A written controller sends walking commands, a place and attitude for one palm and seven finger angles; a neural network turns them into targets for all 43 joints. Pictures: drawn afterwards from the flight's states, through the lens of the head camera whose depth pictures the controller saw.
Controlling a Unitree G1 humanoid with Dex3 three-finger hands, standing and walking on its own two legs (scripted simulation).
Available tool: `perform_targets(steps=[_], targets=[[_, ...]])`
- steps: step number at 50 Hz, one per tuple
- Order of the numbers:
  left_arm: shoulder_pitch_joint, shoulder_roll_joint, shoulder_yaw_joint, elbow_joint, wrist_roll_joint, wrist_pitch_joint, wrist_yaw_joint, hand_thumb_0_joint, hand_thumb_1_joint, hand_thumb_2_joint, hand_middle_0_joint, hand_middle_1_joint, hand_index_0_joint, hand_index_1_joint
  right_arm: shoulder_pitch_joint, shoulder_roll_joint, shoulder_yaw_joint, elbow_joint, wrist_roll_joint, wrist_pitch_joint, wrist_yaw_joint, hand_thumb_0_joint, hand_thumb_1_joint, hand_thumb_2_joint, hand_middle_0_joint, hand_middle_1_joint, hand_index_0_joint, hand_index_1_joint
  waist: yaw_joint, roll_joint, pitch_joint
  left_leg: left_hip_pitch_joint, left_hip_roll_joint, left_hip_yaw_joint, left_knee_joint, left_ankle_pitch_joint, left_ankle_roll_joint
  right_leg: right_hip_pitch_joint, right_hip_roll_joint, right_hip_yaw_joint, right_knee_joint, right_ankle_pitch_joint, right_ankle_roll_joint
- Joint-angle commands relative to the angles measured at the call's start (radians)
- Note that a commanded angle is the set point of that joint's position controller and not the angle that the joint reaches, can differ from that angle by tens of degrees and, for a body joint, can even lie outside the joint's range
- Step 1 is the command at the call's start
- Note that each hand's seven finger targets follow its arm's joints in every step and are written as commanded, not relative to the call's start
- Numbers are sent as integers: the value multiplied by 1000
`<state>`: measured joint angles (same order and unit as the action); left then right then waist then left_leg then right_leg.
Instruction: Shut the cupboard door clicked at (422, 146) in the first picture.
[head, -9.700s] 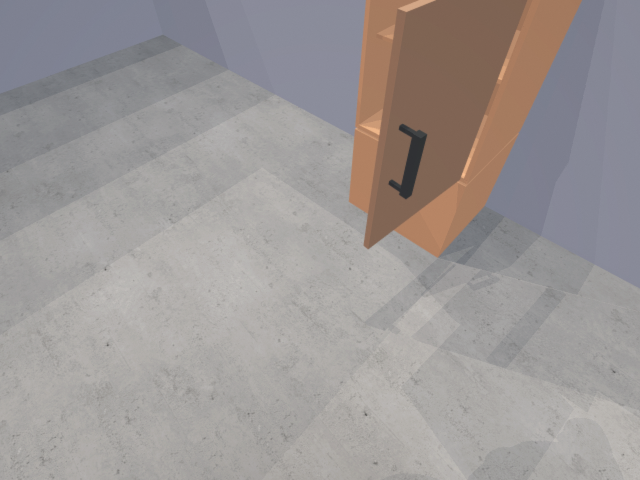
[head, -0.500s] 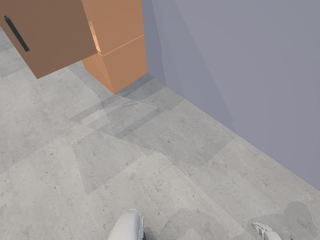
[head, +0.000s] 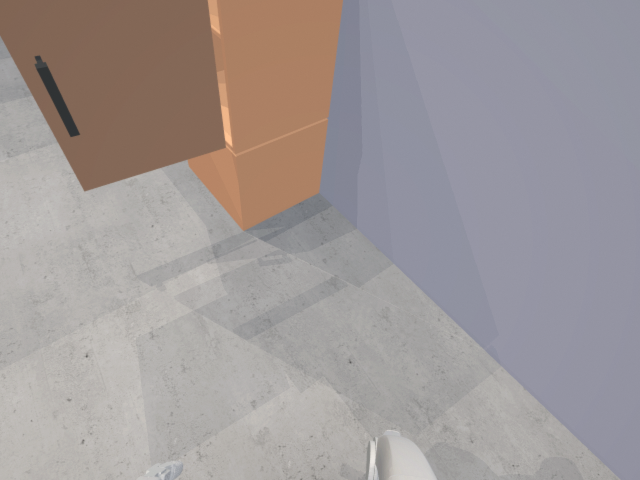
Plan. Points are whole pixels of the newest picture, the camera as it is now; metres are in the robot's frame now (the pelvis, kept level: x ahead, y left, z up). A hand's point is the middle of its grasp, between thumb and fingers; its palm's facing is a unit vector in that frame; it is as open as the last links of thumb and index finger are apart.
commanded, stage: walk to a spot facing it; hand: left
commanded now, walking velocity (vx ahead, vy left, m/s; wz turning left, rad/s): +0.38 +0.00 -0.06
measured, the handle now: (57, 97) +0.83 +0.62 -0.06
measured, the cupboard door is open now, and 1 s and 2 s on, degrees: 84 84 84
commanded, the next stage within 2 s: turn to face it in 0.44 s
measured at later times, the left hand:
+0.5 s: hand (211, 429) +0.21 +0.16 -0.17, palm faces +0.05 -0.98 -0.18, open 7.3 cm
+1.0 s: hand (181, 290) +0.44 +0.27 -0.17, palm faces +0.24 -0.95 -0.19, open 7.4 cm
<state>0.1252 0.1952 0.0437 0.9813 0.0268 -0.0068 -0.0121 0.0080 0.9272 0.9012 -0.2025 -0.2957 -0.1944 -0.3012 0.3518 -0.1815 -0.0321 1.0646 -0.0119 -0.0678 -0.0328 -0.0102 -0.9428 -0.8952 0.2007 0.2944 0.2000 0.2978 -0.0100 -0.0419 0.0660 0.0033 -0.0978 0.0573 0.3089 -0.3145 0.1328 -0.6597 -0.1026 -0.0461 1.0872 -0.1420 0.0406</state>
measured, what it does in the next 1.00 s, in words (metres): walks ahead: right foot, then left foot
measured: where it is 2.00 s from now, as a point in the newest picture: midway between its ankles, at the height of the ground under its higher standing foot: (300, 413)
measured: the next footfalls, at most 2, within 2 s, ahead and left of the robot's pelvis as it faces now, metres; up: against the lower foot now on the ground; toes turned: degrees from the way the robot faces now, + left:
right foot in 0.22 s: +0.22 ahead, -0.09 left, +0.00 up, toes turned -5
left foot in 0.68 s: +0.46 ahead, +0.13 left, +0.00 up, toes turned +10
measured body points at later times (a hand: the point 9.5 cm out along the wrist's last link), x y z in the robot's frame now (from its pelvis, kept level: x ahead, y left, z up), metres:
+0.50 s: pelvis +0.23 -0.01 +0.00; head +0.26 -0.01 +0.45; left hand +0.21 +0.21 -0.16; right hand +0.26 -0.25 -0.15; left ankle +0.32 +0.15 -0.67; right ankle +0.18 -0.08 -0.74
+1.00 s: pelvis +0.37 +0.06 +0.00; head +0.41 +0.09 +0.44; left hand +0.43 +0.32 -0.16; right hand +0.50 -0.17 -0.14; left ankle +0.42 +0.12 -0.74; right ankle +0.41 -0.13 -0.66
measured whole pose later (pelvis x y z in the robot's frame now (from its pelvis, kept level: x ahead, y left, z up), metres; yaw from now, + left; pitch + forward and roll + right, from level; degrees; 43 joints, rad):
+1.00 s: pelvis +0.37 +0.06 +0.00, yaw +12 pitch +1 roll -2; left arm 0.11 0.21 0.07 0.93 0.03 0.02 0.02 0.01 0.91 0.90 -0.20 -0.30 -0.19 -0.30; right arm 0.15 -0.18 -0.04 0.98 -0.02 0.00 -0.01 0.00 -0.93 -0.89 0.20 0.29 0.20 0.30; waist 0.00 -0.02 0.08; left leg -0.34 -0.07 0.00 0.49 -0.16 0.10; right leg -0.56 -0.10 0.02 1.12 -0.34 0.10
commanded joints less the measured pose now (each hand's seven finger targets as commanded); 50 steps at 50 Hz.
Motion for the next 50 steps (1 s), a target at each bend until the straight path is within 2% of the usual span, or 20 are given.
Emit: perform_targets(steps=[1,5,9,10,11,12,14,17,21,27,30,32,33,34,35,36,38,41,45,50], targets=[[-69,30,-5,-72,-4,-17,-10,0,900,900,-200,-300,-200,-300,162,-80,4,13,-6,-20,-16,0,-900,-900,200,300,200,300,-26,141,38,70,274,-115,-35,973,-74,-48,37,-53,-141,32,-27],[-137,38,-16,-100,-10,-29,-9,0,900,900,-200,-300,-200,-300,235,-95,6,56,-10,-16,-23,0,-900,-900,200,300,200,300,-34,111,40,126,292,-111,19,1189,-74,62,91,-96,-328,-41,-78],[143,93,4,-35,-13,-42,11,0,900,900,-200,-300,-200,-300,169,-141,-13,55,2,-11,-27,0,-900,-900,200,300,200,300,105,107,-76,68,287,-107,334,1358,-103,434,154,-82,-503,-73,-147],[312,133,21,16,-8,-49,16,0,900,900,-200,-300,-200,-300,123,-137,-20,39,14,-14,-21,0,-900,-900,200,300,200,300,187,60,-138,-134,255,-100,569,1166,-120,713,81,2,-570,74,-196],[455,207,46,58,-3,-55,25,0,900,900,-200,-300,-200,-300,113,-87,-18,10,29,-25,-12,0,-900,-900,200,300,200,300,216,-147,-235,-471,58,-26,971,248,-136,990,-242,455,-609,364,-341],[413,221,39,56,-20,-54,21,0,900,900,-200,-300,-200,-300,122,-102,-22,4,26,-27,-4,0,-900,-900,200,300,200,300,147,-97,-253,-550,31,-84,1163,-218,-101,923,-362,607,-707,395,-388],[250,116,21,25,-19,-63,33,0,900,900,-200,-300,-200,-300,10,-53,-24,-17,0,-3,16,0,-900,-900,200,300,200,300,77,-13,44,-627,135,-136,1096,-71,-86,599,-257,404,-801,258,-283],[166,40,-4,16,-15,-80,34,0,900,900,-200,-300,-200,-300,89,17,-9,10,-12,40,28,0,-900,-900,200,300,200,300,-38,-29,45,-510,180,-97,957,34,-114,373,-141,132,-874,152,-187],[220,41,1,55,-18,-96,29,0,900,900,-200,-300,-200,-300,11,27,-14,-12,-9,52,35,0,-900,-900,200,300,200,300,-32,-34,33,-542,203,-45,749,134,-154,408,-103,58,-901,237,-185],[317,59,-3,124,-11,-92,29,0,900,900,-200,-300,-200,-300,-233,19,-5,-67,-1,24,50,0,-900,-900,200,300,200,300,38,-75,52,-545,163,30,438,153,-144,582,-124,13,-834,487,-173],[319,87,1,140,-5,-83,34,0,900,900,-200,-300,-200,-300,-224,-6,-7,-58,0,19,43,0,-900,-900,200,300,200,300,14,-107,34,-446,100,72,348,115,-118,642,-144,-45,-717,710,-141],[308,116,8,128,-15,-77,38,0,900,900,-200,-300,-200,-300,-83,-63,-19,-17,-8,18,34,0,-900,-900,200,300,200,300,-59,-89,-65,-241,53,91,215,216,-96,646,-124,-98,-455,825,-91],[317,112,11,111,-24,-72,36,0,900,900,-200,-300,-200,-300,27,-136,-37,-4,-16,17,29,0,-900,-900,200,300,200,300,-105,4,-173,2,170,-28,223,529,-44,489,-86,-128,-233,588,-44],[343,62,3,83,-44,-70,32,0,900,900,-200,-300,-200,-300,114,-240,-60,-3,-22,15,19,0,-900,-900,200,300,200,300,-120,257,-315,236,470,-407,247,1017,126,220,58,-125,121,-227,1],[275,63,-3,41,-38,-62,41,0,900,900,-200,-300,-200,-300,125,-255,-57,-2,2,32,12,0,-900,-900,200,300,200,300,-100,187,-341,154,530,-458,177,1147,188,204,59,1,237,-473,-18],[242,53,4,21,-25,-50,52,0,900,900,-200,-300,-200,-300,47,-248,-56,-21,2,34,9,0,-900,-900,200,300,200,300,-69,108,-226,34,529,-390,144,1049,184,167,20,40,256,-448,-10],[209,46,14,24,-15,-26,46,0,900,900,-200,-300,-200,-300,-81,-178,-38,-65,-2,27,-7,0,-900,-900,200,300,200,300,-17,175,-104,-180,426,-313,64,769,112,152,-11,62,223,-347,22],[250,43,26,29,-6,8,34,0,900,900,-200,-300,-200,-300,-155,-160,-30,-98,-4,27,-4,0,-900,-900,200,300,200,300,35,140,-106,-269,342,-217,39,656,57,202,-8,51,142,-255,43],[177,63,40,-24,-2,27,33,0,900,900,-200,-300,-200,-300,-160,-182,-45,-124,-6,44,7,0,-900,-900,200,300,200,300,32,101,-102,-312,316,-296,-16,379,47,166,3,57,90,-196,59],[48,88,47,-102,1,31,34,0,900,900,-200,-300,-200,-300,-125,-195,-60,-142,-11,59,12,0,-900,-900,200,300,200,300,-1,134,-111,-229,308,-393,-10,298,55,96,17,71,2,-204,69]])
